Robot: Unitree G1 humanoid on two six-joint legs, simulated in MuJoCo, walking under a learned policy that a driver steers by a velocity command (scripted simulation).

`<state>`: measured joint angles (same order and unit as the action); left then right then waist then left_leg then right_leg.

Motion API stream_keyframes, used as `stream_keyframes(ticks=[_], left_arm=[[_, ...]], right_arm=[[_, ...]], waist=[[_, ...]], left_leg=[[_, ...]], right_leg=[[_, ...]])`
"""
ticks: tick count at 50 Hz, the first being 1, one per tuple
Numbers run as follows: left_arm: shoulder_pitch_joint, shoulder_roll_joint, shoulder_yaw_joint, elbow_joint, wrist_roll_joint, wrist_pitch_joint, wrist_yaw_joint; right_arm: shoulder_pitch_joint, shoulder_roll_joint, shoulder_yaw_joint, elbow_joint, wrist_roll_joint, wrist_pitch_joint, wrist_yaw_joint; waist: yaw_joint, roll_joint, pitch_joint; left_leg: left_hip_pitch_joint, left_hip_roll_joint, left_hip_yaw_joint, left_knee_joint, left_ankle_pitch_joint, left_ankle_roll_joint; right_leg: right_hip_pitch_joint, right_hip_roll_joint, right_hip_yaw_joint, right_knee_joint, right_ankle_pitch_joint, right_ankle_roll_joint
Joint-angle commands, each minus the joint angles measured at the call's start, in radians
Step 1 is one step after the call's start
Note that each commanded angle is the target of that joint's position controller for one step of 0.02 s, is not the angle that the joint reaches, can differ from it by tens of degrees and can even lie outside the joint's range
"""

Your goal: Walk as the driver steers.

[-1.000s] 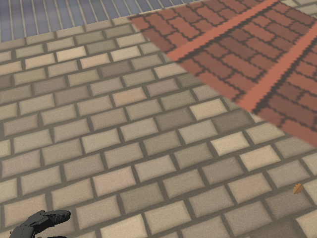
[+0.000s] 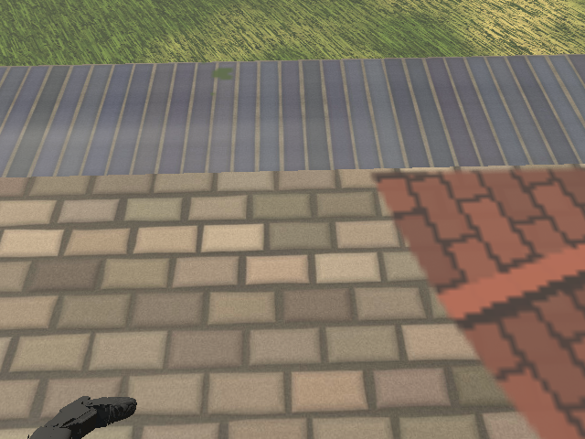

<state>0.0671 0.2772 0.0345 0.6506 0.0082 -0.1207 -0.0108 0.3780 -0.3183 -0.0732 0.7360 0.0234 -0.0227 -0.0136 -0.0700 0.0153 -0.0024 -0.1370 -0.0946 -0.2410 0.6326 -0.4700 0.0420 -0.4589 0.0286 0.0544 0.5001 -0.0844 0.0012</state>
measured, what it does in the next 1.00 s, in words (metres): walks ahead: left foot, then right foot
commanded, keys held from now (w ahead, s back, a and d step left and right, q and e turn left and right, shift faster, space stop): w+q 0.26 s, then q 0.22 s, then no key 0.06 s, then e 0.46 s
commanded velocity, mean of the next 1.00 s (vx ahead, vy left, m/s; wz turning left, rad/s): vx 0.24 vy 0.00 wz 0.25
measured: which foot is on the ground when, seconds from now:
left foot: up 0.00-0.44, down 0.46-0.92, up 0.94-1.00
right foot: down 0.00-0.48, up 0.50-0.90, down 0.92-1.00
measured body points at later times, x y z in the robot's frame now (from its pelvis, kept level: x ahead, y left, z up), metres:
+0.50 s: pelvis +0.24 +0.04 -0.01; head +0.28 +0.07 +0.44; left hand +0.20 +0.34 -0.13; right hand +0.53 -0.13 -0.08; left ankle +0.33 +0.16 -0.73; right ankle +0.12 -0.13 -0.69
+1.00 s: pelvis +0.33 +0.03 +0.01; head +0.36 +0.02 +0.46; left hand +0.36 +0.34 -0.09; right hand +0.55 -0.19 -0.10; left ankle +0.32 +0.16 -0.69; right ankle +0.35 -0.07 -0.72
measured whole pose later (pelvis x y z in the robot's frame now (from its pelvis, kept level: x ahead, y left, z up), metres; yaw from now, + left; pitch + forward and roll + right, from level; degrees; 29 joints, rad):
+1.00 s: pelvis +0.33 +0.03 +0.01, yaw +11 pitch +1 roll +2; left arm 0.23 0.29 0.05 0.78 0.01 0.02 0.01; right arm 0.10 -0.28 -0.07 0.74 -0.01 0.02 -0.04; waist 0.03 0.02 0.03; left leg -0.42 -0.03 0.02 0.80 -0.44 -0.01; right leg -0.31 -0.02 0.02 0.59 -0.31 -0.02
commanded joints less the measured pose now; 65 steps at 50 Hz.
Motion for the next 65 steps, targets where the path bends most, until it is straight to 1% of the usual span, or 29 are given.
stream_keyframes(ticks=[1, 2, 3, 5, 7, 11, 16, 19, 22, 23, 24, 25, 26, 27, 28, 32, 35, 37, 41, 45, 46, 47, 48, 49, 50, 52, 57, 62, 65], left_arm=[[0.333, 0.238, 0.088, 0.013, -0.005, 0.005, 0.005], [0.285, 0.168, 0.069, 0.001, -0.010, 0.009, 0.007], [0.240, 0.142, 0.059, -0.004, -0.004, 0.016, 0.010], [0.184, 0.097, 0.043, 0.008, 0.005, 0.019, 0.012], [0.170, 0.094, 0.044, 0.024, 0.001, 0.012, 0.012], [0.181, 0.139, 0.061, 0.063, 0.000, 0.007, 0.013], [0.168, 0.173, 0.066, 0.097, -0.008, 0.030, 0.025], [0.190, 0.205, 0.076, 0.118, -0.028, 0.047, 0.033], [0.155, 0.229, 0.088, 0.108, -0.054, 0.062, 0.042], [0.166, 0.199, 0.078, 0.104, -0.049, 0.061, 0.041], [0.232, 0.089, 0.044, 0.077, 0.018, 0.059, 0.031], [0.338, 0.089, 0.021, 0.060, 0.016, 0.050, 0.016], [0.255, 0.192, 0.045, 0.081, -0.011, 0.052, 0.008], [0.182, 0.189, 0.044, 0.058, -0.030, 0.058, 0.010], [0.176, 0.162, 0.038, 0.076, -0.020, 0.069, 0.023], [0.257, 0.112, 0.029, 0.127, -0.012, 0.113, 0.038], [0.218, 0.077, 0.014, 0.135, -0.009, 0.120, 0.044], [0.175, 0.106, 0.022, 0.125, -0.016, 0.129, 0.044], [0.107, 0.136, 0.038, 0.086, -0.019, 0.144, 0.044], [0.176, 0.103, 0.039, 0.102, -0.012, 0.139, 0.023], [0.184, 0.136, 0.048, 0.097, -0.004, 0.138, 0.019], [0.190, 0.243, 0.072, 0.085, -0.001, 0.136, 0.028], [0.182, 0.262, 0.080, 0.076, 0.000, 0.136, 0.028], [0.224, 0.230, 0.074, 0.073, 0.020, 0.121, 0.028], [0.202, 0.215, 0.072, 0.073, 0.017, 0.108, 0.031], [0.121, 0.195, 0.072, 0.051, -0.018, 0.104, 0.039], [0.136, 0.197, 0.082, 0.042, -0.025, 0.137, 0.060], [0.097, 0.213, 0.092, 0.018, -0.028, 0.157, 0.053], [0.050, 0.192, 0.085, -0.001, -0.043, 0.165, 0.056]], right_arm=[[0.080, -0.051, 0.012, -0.109, 0.014, -0.028, 0.002], [0.004, -0.126, -0.010, -0.104, 0.013, -0.024, 0.002], [-0.062, -0.131, -0.014, -0.115, 0.003, -0.018, 0.001], [-0.110, -0.104, -0.020, -0.132, -0.006, -0.012, 0.008], [-0.095, -0.067, -0.014, -0.137, 0.006, -0.002, 0.017], [-0.162, -0.033, -0.004, -0.166, -0.003, 0.006, 0.022], [-0.285, -0.006, 0.007, -0.192, -0.011, -0.011, 0.051], [-0.313, -0.025, -0.005, -0.216, -0.009, -0.008, 0.072], [-0.137, -0.105, -0.049, -0.183, -0.019, 0.001, 0.073], [-0.019, -0.152, -0.074, -0.153, -0.020, 0.005, 0.057], [0.009, -0.238, -0.084, -0.155, -0.017, 0.014, 0.028], [-0.064, -0.283, -0.074, -0.219, -0.042, 0.002, 0.032], [-0.085, -0.191, -0.056, -0.235, -0.036, 0.002, 0.040], [-0.135, -0.147, -0.039, -0.224, -0.027, -0.002, 0.041], [-0.174, -0.104, -0.025, -0.210, -0.017, -0.002, 0.037], [-0.257, -0.045, 0.003, -0.164, -0.054, -0.017, 0.032], [-0.272, -0.046, 0.002, -0.118, -0.061, -0.023, 0.021], [-0.272, -0.070, -0.005, -0.097, -0.064, -0.014, 0.012], [-0.267, -0.102, -0.017, -0.069, -0.043, 0.015, -0.005], [-0.278, -0.093, -0.021, -0.050, -0.014, 0.037, -0.020], [-0.249, -0.078, -0.021, -0.039, -0.006, 0.039, -0.024], [-0.229, -0.037, -0.015, -0.062, -0.032, 0.033, -0.025], [-0.335, -0.031, -0.014, -0.096, -0.043, 0.028, -0.030], [-0.381, -0.054, -0.023, -0.105, -0.042, 0.028, -0.030], [-0.351, -0.055, -0.030, -0.091, -0.029, 0.032, -0.026], [-0.312, -0.058, -0.036, -0.066, -0.028, 0.041, -0.032], [-0.345, -0.018, -0.021, -0.072, -0.013, 0.025, -0.026], [-0.314, -0.050, -0.026, -0.060, -0.005, 0.015, -0.005], [-0.227, -0.070, -0.040, -0.029, -0.010, 0.001, 0.004]], waist=[[0.135, -0.310, -0.298], [0.155, -0.189, -0.163], [0.150, -0.120, -0.082], [0.117, -0.111, 0.007], [0.096, -0.152, 0.019], [0.098, -0.095, 0.031], [0.127, -0.079, 0.061], [0.123, -0.102, 0.034], [0.010, -0.104, -0.065], [-0.051, -0.055, -0.127], [0.004, 0.202, -0.210], [0.066, 0.287, -0.419], [-0.010, 0.091, -0.442], [0.008, 0.065, -0.306], [0.042, -0.014, -0.219], [0.124, 0.062, -0.165], [0.104, 0.080, -0.156], [0.081, 0.091, -0.131], [0.055, 0.093, -0.044], [0.101, 0.072, -0.055], [0.100, 0.020, -0.041], [0.048, -0.211, -0.058], [0.103, -0.325, -0.006], [0.146, -0.263, -0.036], [0.117, -0.194, -0.057], [0.081, -0.124, -0.066], [0.096, -0.152, -0.114], [0.096, -0.202, -0.102], [0.046, -0.182, -0.092]], left_leg=[[-0.622, 0.041, 0.070, 0.581, -0.121, -0.021], [-0.670, 0.087, 0.061, 0.654, -0.033, -0.028], [-0.658, 0.118, 0.098, 0.659, 0.042, -0.034], [-0.604, 0.170, 0.109, 0.585, 0.135, -0.037], [-0.561, 0.193, 0.134, 0.546, 0.163, -0.046], [-0.609, 0.208, 0.145, 0.404, 0.271, -0.067], [-0.496, 0.172, 0.238, 0.100, 0.494, -0.052], [-0.423, 0.139, 0.276, 0.009, 0.467, -0.022], [-0.191, 0.053, 0.320, -0.089, 0.413, 0.047], [0.004, 0.040, 0.294, -0.158, 0.538, 0.086], [0.276, 0.266, 0.002, -0.092, 0.989, 0.165], [0.474, 0.517, -0.478, -0.159, 0.990, 0.412], [0.402, 0.461, -0.368, -0.210, 0.855, 0.364], [0.282, 0.410, -0.232, -0.220, 0.786, 0.310], [0.154, 0.363, -0.138, -0.231, 0.749, 0.257], [-0.175, 0.292, 0.059, -0.303, 0.824, 0.228], [-0.191, 0.281, 0.131, -0.324, 0.728, 0.207], [-0.190, 0.300, 0.119, -0.354, 0.530, 0.206], [-0.139, 0.353, 0.060, -0.369, 0.285, 0.206], [-0.076, 0.335, 0.121, -0.244, 0.439, 0.146], [-0.095, 0.287, 0.171, -0.157, 0.412, 0.083], [-0.214, 0.156, 0.305, 0.064, 0.282, -0.010], [-0.403, 0.014, 0.319, 0.174, -0.001, -0.068], [-0.472, 0.022, 0.224, 0.378, -0.152, -0.076], [-0.492, 0.044, 0.180, 0.462, -0.119, -0.074], [-0.513, 0.073, 0.159, 0.446, -0.019, -0.091], [-0.409, 0.051, 0.176, 0.211, 0.090, -0.127], [-0.246, 0.031, 0.174, 0.001, 0.116, -0.118], [-0.066, 0.051, 0.187, -0.284, 0.333, -0.080]], right_leg=[[0.790, -0.462, 0.761, -0.183, -0.454, -0.259], [0.678, -0.419, 0.636, -0.206, -0.498, -0.218], [0.568, -0.376, 0.488, -0.209, -0.380, -0.184], [0.409, -0.294, 0.289, -0.259, -0.175, -0.158], [0.347, -0.277, 0.190, -0.301, -0.088, -0.170], [0.368, -0.296, 0.058, -0.339, 0.077, -0.196], [0.366, -0.249, -0.144, -0.295, 0.335, -0.147], [0.431, -0.267, -0.182, -0.215, 0.469, -0.118], [0.446, -0.251, -0.217, 0.066, 0.679, -0.074], [0.347, -0.201, -0.236, 0.276, 0.551, -0.031], [0.059, -0.106, -0.235, 0.611, -0.247, 0.027], [-0.186, 0.038, -0.057, 0.922, -0.669, 0.064], [-0.196, -0.032, 0.057, 0.940, -0.560, 0.052], [-0.229, -0.064, 0.029, 0.887, -0.476, 0.040], [-0.214, -0.111, 0.018, 0.806, -0.421, 0.047], [0.064, -0.134, -0.005, 0.591, -0.326, 0.075], [0.139, -0.139, -0.005, 0.378, -0.230, 0.079], [0.150, -0.130, -0.014, 0.322, -0.190, 0.073], [0.070, -0.114, -0.036, 0.292, -0.280, 0.046], [0.166, -0.069, -0.089, 0.057, -0.161, -0.009], [0.198, -0.097, -0.017, -0.054, -0.023, -0.047], [0.272, -0.273, 0.233, -0.110, 0.239, -0.135], [0.296, -0.375, 0.412, -0.168, 0.329, -0.283], [0.335, -0.388, 0.441, -0.186, 0.350, -0.328], [0.359, -0.349, 0.376, -0.160, 0.363, -0.294], [0.384, -0.287, 0.290, -0.124, 0.388, -0.220], [0.415, -0.226, 0.271, -0.089, 0.411, -0.202], [0.331, -0.210, 0.366, -0.090, 0.311, -0.204], [0.255, -0.141, 0.385, -0.038, 0.127, -0.135]])
Keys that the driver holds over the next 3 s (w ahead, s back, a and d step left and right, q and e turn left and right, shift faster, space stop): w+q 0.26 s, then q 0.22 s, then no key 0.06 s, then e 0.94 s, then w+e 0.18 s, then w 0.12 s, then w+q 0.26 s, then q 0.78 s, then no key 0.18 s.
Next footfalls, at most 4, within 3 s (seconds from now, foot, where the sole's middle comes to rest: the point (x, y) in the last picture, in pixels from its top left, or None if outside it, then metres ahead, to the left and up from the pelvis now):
0.46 left None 0.37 0.17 -0.76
0.92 right None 0.39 -0.06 -0.76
1.32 left None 0.38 0.18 -0.76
1.78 right None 0.37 -0.10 -0.76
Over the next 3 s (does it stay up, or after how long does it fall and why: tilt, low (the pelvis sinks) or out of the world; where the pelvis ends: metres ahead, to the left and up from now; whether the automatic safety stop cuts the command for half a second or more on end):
stays up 0.69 -0.11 0.01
